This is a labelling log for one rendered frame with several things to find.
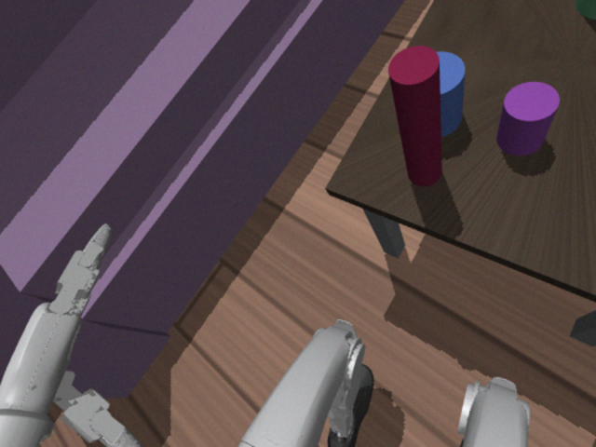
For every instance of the left robot foot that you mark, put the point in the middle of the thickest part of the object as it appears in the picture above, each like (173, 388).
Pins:
(361, 407)

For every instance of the sofa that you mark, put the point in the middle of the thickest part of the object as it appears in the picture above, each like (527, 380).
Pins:
(169, 120)

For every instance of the coffee table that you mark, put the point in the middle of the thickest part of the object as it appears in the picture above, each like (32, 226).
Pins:
(535, 214)

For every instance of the left robot arm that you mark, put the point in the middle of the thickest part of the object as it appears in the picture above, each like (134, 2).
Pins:
(24, 429)

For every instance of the left robot hand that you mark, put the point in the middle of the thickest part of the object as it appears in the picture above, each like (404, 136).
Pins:
(36, 374)

